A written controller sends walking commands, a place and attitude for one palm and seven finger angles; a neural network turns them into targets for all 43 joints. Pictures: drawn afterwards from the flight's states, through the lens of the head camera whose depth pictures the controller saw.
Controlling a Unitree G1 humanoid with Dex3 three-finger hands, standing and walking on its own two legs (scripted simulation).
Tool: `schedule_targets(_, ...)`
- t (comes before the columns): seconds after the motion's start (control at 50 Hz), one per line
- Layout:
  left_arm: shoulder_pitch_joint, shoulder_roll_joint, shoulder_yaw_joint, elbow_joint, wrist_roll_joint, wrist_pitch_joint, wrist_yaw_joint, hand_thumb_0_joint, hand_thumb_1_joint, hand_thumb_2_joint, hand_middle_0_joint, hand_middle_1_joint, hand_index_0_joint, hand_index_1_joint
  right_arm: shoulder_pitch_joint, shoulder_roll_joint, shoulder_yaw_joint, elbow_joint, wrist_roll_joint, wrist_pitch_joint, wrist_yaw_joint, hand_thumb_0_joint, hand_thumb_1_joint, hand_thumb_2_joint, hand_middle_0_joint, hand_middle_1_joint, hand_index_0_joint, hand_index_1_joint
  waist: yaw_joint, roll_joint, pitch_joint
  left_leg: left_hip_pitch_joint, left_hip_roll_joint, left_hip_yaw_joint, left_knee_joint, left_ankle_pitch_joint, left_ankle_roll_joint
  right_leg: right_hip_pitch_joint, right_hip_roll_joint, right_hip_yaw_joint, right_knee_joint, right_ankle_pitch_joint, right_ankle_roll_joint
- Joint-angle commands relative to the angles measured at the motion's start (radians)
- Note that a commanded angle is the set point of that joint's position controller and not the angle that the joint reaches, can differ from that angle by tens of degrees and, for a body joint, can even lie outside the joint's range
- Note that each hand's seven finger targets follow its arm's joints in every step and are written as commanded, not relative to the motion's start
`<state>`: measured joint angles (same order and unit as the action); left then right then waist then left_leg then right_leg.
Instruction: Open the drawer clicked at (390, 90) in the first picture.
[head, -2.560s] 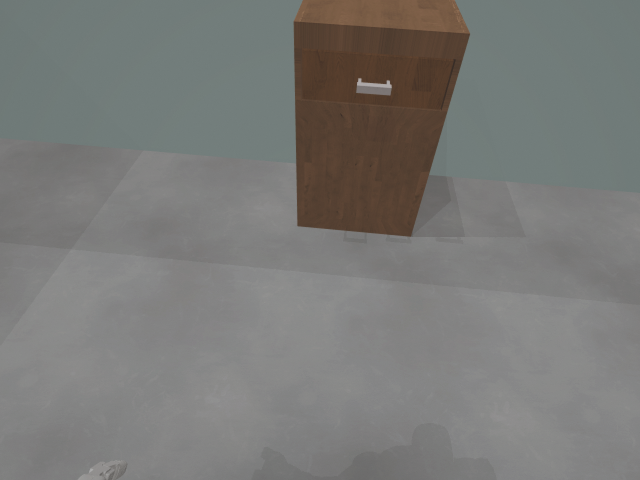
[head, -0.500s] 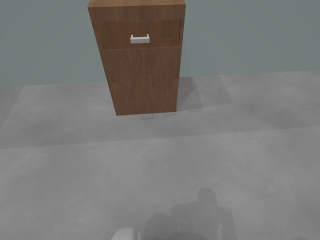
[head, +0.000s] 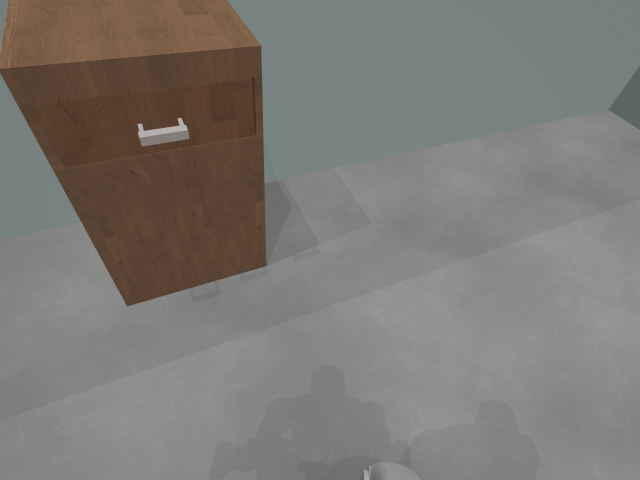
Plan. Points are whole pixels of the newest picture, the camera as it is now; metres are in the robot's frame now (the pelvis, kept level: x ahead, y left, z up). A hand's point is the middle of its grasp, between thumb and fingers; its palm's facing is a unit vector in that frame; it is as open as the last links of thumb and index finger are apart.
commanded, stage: walk to a spot facing it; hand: left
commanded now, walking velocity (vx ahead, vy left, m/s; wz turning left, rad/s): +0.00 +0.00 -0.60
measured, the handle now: (162, 130) +0.82 +0.44 -0.08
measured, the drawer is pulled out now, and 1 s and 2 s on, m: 0.00 0.00 0.00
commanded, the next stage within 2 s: none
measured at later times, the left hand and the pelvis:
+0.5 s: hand (251, 394) +0.27 +0.12 -0.17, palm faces -0.28 -0.93 -0.22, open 7.4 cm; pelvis +0.11 -0.02 -0.01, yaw -17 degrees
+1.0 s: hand (202, 377) +0.29 +0.21 -0.18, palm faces -0.47 -0.86 -0.19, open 7.4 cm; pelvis +0.14 +0.05 +0.00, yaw -35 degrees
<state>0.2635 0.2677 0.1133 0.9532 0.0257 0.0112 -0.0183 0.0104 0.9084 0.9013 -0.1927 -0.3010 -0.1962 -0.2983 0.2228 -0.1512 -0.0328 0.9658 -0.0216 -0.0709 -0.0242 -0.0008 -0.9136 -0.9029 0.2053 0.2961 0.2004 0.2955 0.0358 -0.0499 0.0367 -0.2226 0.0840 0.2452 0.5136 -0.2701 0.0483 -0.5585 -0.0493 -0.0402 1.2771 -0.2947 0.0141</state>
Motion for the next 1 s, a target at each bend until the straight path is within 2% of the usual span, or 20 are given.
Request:
schedule_targets(0.0, 0.053, -0.047, -0.015, -0.057, 0.007, 0.027, -0.02, 0.0, 0.9, 0.9, -0.2, -0.3, -0.2, -0.3, 0.064, -0.129, -0.026, -0.026, 0.007, -0.016, -0.007, 0.0, -0.9, -0.9, 0.2, 0.3, 0.2, 0.3, 0.002, 0.174, 0.018, 0.01, 0.254, -0.093, -0.247, 0.443, 0.054, -0.065, -0.056, 0.02, -0.057, 0.101, 0.028)
schedule_targets(0.1, -0.104, -0.044, -0.026, -0.11, 0.006, 0.034, -0.022, 0.0, 0.9, 0.9, -0.2, -0.3, -0.2, -0.3, 0.135, -0.161, -0.032, 0.0, 0.003, 0.0, -0.006, 0.0, -0.9, -0.9, 0.2, 0.3, 0.2, 0.3, -0.044, 0.172, 0.038, 0.111, 0.256, -0.025, -0.195, 0.575, 0.058, -0.081, -0.053, -0.032, -0.28, 0.127, 0.034)
schedule_targets(0.22, -0.199, -0.025, -0.032, -0.145, 0.001, 0.021, -0.013, 0.0, 0.9, 0.9, -0.2, -0.3, -0.2, -0.3, 0.181, -0.196, -0.051, 0.013, -0.005, 0.028, 0.0, 0.0, -0.9, -0.9, 0.2, 0.3, 0.2, 0.3, -0.082, 0.185, 0.022, 0.193, 0.301, 0.02, -0.083, 0.697, 0.057, 0.032, -0.007, -0.089, -0.508, 0.014, -0.004)
schedule_targets(0.26, -0.131, -0.001, -0.026, -0.137, 0.004, 0.007, -0.008, 0.0, 0.9, 0.9, -0.2, -0.3, -0.2, -0.3, 0.171, -0.22, -0.057, 0.003, -0.003, 0.034, 0.001, 0.0, -0.9, -0.9, 0.2, 0.3, 0.2, 0.3, -0.043, 0.179, -0.038, 0.205, 0.305, 0.044, 0.067, 0.818, 0.031, 0.162, 0.03, -0.107, -0.601, -0.003, -0.028)
schedule_targets(0.28, -0.024, 0.032, -0.017, -0.111, 0.005, -0.008, -0.004, 0.0, 0.9, 0.9, -0.2, -0.3, -0.2, -0.3, 0.155, -0.23, -0.06, -0.008, 0.002, 0.037, 0.005, 0.0, -0.9, -0.9, 0.2, 0.3, 0.2, 0.3, 0.018, 0.145, -0.106, 0.164, 0.287, 0.065, 0.245, 0.791, -0.008, 0.317, 0.039, -0.096, -0.714, 0.082, -0.044)
schedule_targets(0.3, 0.08, 0.128, 0.002, -0.081, 0.011, -0.026, 0.006, 0.0, 0.9, 0.9, -0.2, -0.3, -0.2, -0.3, 0.175, -0.203, -0.053, -0.032, 0.016, 0.043, 0.017, 0.0, -0.9, -0.9, 0.2, 0.3, 0.2, 0.3, 0.059, -0.05, -0.218, -0.088, 0.216, 0.093, 0.531, 0.438, -0.07, 0.621, -0.123, 0.108, -0.774, 0.435, -0.11)
schedule_targets(0.32, 0.155, 0.235, 0.026, -0.063, -0.007, -0.032, 0.023, 0.0, 0.9, 0.9, -0.2, -0.3, -0.2, -0.3, 0.163, -0.135, -0.04, -0.08, 0.018, 0.048, 0.016, 0.0, -0.9, -0.9, 0.2, 0.3, 0.2, 0.3, 0.062, -0.239, -0.297, -0.375, 0.013, 0.015, 0.862, -0.357, -0.144, 0.763, -0.396, 0.521, -0.782, 1.03, -0.262)
schedule_targets(0.34, 0.16, 0.236, 0.025, -0.057, -0.026, -0.021, 0.039, 0.0, 0.9, 0.9, -0.2, -0.3, -0.2, -0.3, 0.092, -0.159, -0.036, -0.097, 0.022, 0.057, -0.003, 0.0, -0.9, -0.9, 0.2, 0.3, 0.2, 0.3, 0.073, -0.122, -0.317, -0.379, 0.036, -0.183, 0.882, -0.377, -0.122, 0.742, -0.387, 0.438, -0.796, 1.04, -0.307)
schedule_targets(0.38, 0.005, 0.165, 0.008, -0.096, -0.024, -0.008, 0.045, 0.0, 0.9, 0.9, -0.2, -0.3, -0.2, -0.3, 0.049, -0.138, -0.037, -0.095, 0.016, 0.072, 0.003, 0.0, -0.9, -0.9, 0.2, 0.3, 0.2, 0.3, 0.014, -0.045, -0.181, -0.379, 0.086, -0.208, 0.83, -0.242, -0.126, 0.558, -0.287, 0.347, -0.85, 0.697, -0.25)
schedule_targets(0.44, -0.128, 0.111, -0.009, -0.125, -0.013, -0.009, 0.048, 0.0, 0.9, 0.9, -0.2, -0.3, -0.2, -0.3, 0.085, -0.125, -0.04, -0.063, 0.001, 0.104, 0.0, 0.0, -0.9, -0.9, 0.2, 0.3, 0.2, 0.3, -0.066, -0.018, -0.064, -0.276, 0.073, -0.213, 0.714, -0.14, -0.14, 0.275, -0.201, 0.238, -0.935, 0.49, -0.19)
schedule_targets(0.56, -0.099, 0.124, -0.001, -0.124, 0.001, 0.003, 0.033, 0.0, 0.9, 0.9, -0.2, -0.3, -0.2, -0.3, 0.03, -0.115, -0.04, -0.099, 0.002, 0.103, 0.005, 0.0, -0.9, -0.9, 0.2, 0.3, 0.2, 0.3, -0.05, -0.083, -0.056, -0.207, 0.01, -0.194, 0.455, -0.111, -0.135, 0.197, -0.131, 0.297, -0.962, 0.177, -0.183)
schedule_targets(0.64, -0.069, 0.135, 0.009, -0.129, 0.002, 0.012, 0.028, 0.0, 0.9, 0.9, -0.2, -0.3, -0.2, -0.3, -0.022, -0.116, -0.036, -0.135, 0.013, 0.083, -0.001, 0.0, -0.9, -0.9, 0.2, 0.3, 0.2, 0.3, -0.021, -0.129, -0.105, -0.137, -0.041, -0.191, 0.236, -0.156, -0.119, 0.266, -0.13, 0.38, -0.901, 0.283, -0.188)
schedule_targets(0.68, -0.089, 0.135, 0.011, -0.136, -0.004, 0.019, 0.027, 0.0, 0.9, 0.9, -0.2, -0.3, -0.2, -0.3, 0.028, -0.124, -0.039, -0.125, 0.018, 0.076, -0.008, 0.0, -0.9, -0.9, 0.2, 0.3, 0.2, 0.3, -0.048, -0.13, -0.135, -0.035, -0.06, -0.185, 0.075, -0.082, -0.111, 0.255, -0.108, 0.392, -0.854, 0.313, -0.151)
schedule_targets(0.7, -0.108, 0.12, 0.008, -0.145, -0.01, 0.023, 0.026, 0.0, 0.9, 0.9, -0.2, -0.3, -0.2, -0.3, 0.078, -0.144, -0.042, -0.112, 0.019, 0.068, -0.013, 0.0, -0.9, -0.9, 0.2, 0.3, 0.2, 0.3, -0.077, -0.096, -0.163, 0.093, -0.042, -0.187, -0.069, 0.0, -0.104, 0.2, -0.074, 0.363, -0.797, 0.286, -0.108)
schedule_targets(0.72, -0.088, 0.059, -0.002, -0.16, -0.019, 0.026, 0.024, 0.0, 0.9, 0.9, -0.2, -0.3, -0.2, -0.3, 0.09, -0.213, -0.054, -0.113, 0.014, 0.058, -0.017, 0.0, -0.9, -0.9, 0.2, 0.3, 0.2, 0.3, -0.08, 0.117, -0.175, 0.216, 0.13, -0.371, -0.21, -0.027, -0.057, 0.049, 0.029, 0.278, -0.655, 0.094, -0.049)
schedule_targets(0.74, -0.079, 0.023, -0.01, -0.18, -0.019, 0.026, 0.011, 0.0, 0.9, 0.9, -0.2, -0.3, -0.2, -0.3, 0.061, -0.304, -0.071, -0.141, 0.003, 0.06, -0.013, 0.0, -0.9, -0.9, 0.2, 0.3, 0.2, 0.3, -0.07, 0.391, -0.121, 0.216, 0.386, -0.6, -0.28, 0.096, 0.029, -0.126, 0.127, 0.106, -0.396, -0.274, 0.018)
schedule_targets(0.76, -0.091, 0.069, 0.001, -0.168, 0.0, 0.03, 0.009, 0.0, 0.9, 0.9, -0.2, -0.3, -0.2, -0.3, 0.028, -0.301, -0.065, -0.155, -0.003, 0.067, -0.012, 0.0, -0.9, -0.9, 0.2, 0.3, 0.2, 0.3, -0.071, 0.281, -0.072, 0.094, 0.435, -0.589, -0.265, 0.139, 0.089, -0.098, 0.071, 0.123, -0.213, -0.273, 0.028)
schedule_targets(0.8, -0.036, 0.086, 0.024, -0.114, 0.007, 0.046, -0.001, 0.0, 0.9, 0.9, -0.2, -0.3, -0.2, -0.3, -0.109, -0.207, -0.041, -0.179, -0.002, 0.062, -0.019, 0.0, -0.9, -0.9, 0.2, 0.3, 0.2, 0.3, -0.005, 0.251, 0.005, -0.041, 0.287, -0.387, -0.277, 0.098, 0.037, -0.051, 0.055, 0.122, -0.073, -0.128, 0.05)
schedule_targets(0.84, -0.009, 0.063, 0.018, -0.102, 0.004, 0.046, -0.012, 0.0, 0.9, 0.9, -0.2, -0.3, -0.2, -0.3, -0.107, -0.191, -0.032, -0.18, -0.002, 0.054, -0.018, 0.0, -0.9, -0.9, 0.2, 0.3, 0.2, 0.3, 0.003, 0.214, -0.001, -0.002, 0.222, -0.258, -0.232, 0.242, 0.02, -0.057, 0.045, 0.087, -0.003, -0.063, 0.058)
schedule_targets(0.98, -0.062, 0.021, 0.0, -0.111, -0.005, 0.055, -0.01, 0.0, 0.9, 0.9, -0.2, -0.3, -0.2, -0.3, 0.054, -0.195, -0.053, -0.115, 0.003, 0.054, -0.016, 0.0, -0.9, -0.9, 0.2, 0.3, 0.2, 0.3, -0.055, 0.206, -0.022, 0.179, 0.262, -0.18, -0.2, 0.345, 0.066, -0.079, -0.001, 0.034, -0.125, -0.068, 0.081)
